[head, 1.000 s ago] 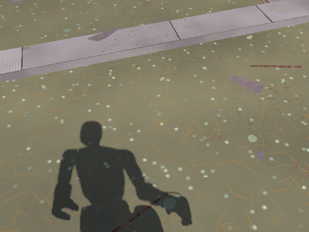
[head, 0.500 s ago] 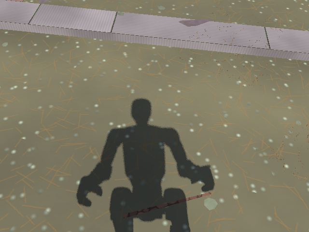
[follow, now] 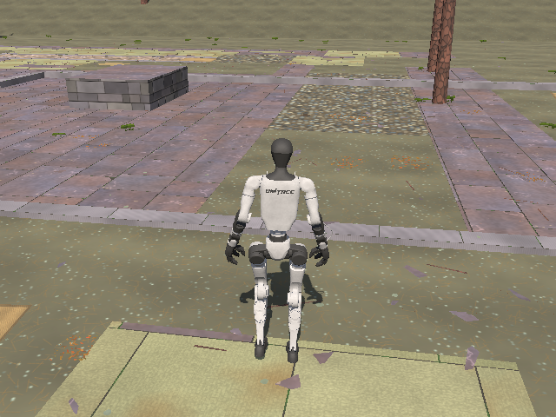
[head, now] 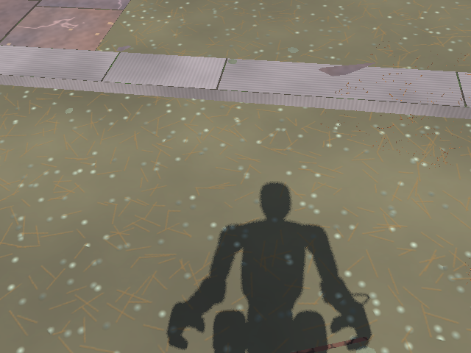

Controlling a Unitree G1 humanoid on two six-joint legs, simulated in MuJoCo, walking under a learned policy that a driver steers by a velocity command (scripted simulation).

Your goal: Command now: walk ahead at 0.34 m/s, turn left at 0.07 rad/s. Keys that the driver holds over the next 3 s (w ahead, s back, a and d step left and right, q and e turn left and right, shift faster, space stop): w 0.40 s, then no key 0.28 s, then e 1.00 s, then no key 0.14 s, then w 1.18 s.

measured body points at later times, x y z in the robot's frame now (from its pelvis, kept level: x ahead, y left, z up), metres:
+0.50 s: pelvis +0.23 +0.06 -0.01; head +0.26 +0.07 +0.44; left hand +0.24 +0.32 -0.15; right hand +0.34 -0.20 -0.12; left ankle +0.28 +0.12 -0.74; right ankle +0.11 -0.07 -0.65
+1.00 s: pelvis +0.35 +0.05 -0.01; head +0.38 +0.03 +0.44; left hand +0.46 +0.30 -0.14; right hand +0.39 -0.21 -0.16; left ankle +0.30 +0.15 -0.67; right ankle +0.40 -0.02 -0.74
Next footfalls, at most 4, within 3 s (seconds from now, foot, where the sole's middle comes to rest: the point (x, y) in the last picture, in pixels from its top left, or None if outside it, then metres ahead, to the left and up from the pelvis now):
0.36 left None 0.32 0.12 -0.78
0.88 right None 0.44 -0.03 -0.78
1.34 left None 0.42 0.17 -0.78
1.80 right None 0.30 -0.01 -0.78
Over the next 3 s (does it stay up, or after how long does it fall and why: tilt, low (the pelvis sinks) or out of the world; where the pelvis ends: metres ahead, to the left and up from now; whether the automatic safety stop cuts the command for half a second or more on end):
stays up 0.74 -0.17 -0.02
